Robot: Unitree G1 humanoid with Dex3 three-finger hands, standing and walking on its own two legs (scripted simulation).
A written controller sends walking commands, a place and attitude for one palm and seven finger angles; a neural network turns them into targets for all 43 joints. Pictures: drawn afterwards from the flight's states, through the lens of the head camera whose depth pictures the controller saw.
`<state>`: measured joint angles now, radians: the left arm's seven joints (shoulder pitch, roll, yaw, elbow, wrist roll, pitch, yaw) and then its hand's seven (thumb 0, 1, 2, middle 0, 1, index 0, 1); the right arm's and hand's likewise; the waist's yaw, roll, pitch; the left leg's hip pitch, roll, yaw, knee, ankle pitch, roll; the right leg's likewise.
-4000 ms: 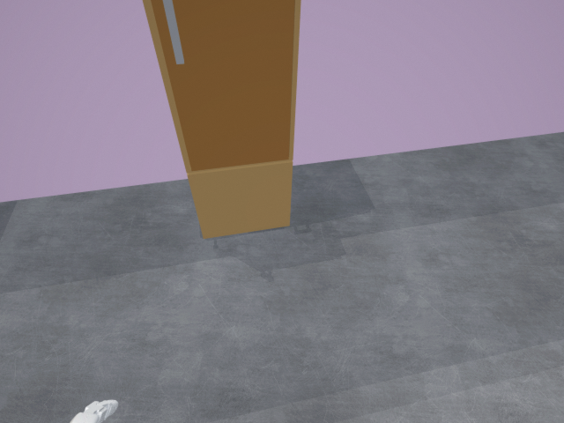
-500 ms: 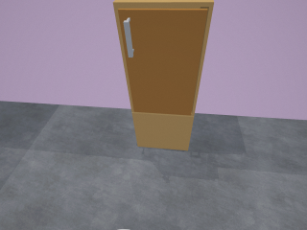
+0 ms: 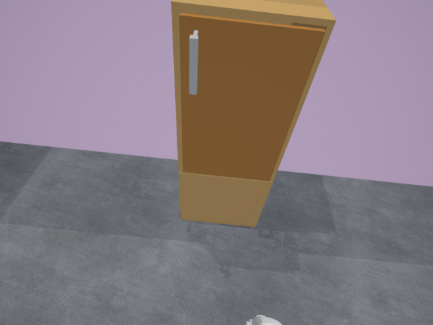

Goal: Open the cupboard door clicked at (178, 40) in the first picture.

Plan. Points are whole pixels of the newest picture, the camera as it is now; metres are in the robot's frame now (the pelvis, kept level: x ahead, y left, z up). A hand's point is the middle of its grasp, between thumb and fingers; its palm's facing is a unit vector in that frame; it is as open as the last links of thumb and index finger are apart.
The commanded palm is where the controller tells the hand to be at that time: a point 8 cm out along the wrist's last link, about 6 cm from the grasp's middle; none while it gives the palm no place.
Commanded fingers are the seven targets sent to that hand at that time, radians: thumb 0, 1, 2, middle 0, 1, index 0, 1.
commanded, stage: take the last steps up to it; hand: left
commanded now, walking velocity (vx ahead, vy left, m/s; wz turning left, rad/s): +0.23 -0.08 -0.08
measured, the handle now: (194, 63) +0.70 +0.12 +0.13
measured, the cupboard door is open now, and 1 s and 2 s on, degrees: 0 0 0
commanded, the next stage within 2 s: come to a stop and stand still in 0.16 s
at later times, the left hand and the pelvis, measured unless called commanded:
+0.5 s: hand (160, 288) +0.23 +0.13 -0.17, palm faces +0.02 -0.97 -0.23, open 7.2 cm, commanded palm none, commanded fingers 0.00 0.90 0.90 -0.20 -0.30 -0.20 -0.30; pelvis +0.14 -0.04 -0.01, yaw -1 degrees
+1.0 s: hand out of the picture +0.12 +0.21 -0.18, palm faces +0.03 -0.98 -0.21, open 7.4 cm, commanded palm none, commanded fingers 0.00 0.90 0.90 -0.20 -0.30 -0.20 -0.30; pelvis +0.11 +0.03 +0.00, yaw -2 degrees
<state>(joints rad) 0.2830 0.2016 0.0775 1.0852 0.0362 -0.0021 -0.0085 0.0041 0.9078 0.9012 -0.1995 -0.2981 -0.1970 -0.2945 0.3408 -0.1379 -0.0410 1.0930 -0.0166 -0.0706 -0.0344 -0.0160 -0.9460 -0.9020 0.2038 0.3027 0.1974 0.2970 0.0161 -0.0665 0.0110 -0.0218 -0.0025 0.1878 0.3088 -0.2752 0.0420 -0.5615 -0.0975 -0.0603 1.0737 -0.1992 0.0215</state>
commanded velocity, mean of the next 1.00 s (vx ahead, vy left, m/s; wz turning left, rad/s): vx -0.05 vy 0.03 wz -0.01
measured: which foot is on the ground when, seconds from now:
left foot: down 0.00-0.24, up 0.26-0.70, down 0.72-1.00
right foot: up 0.00-0.22, down 0.24-0.72, up 0.74-1.00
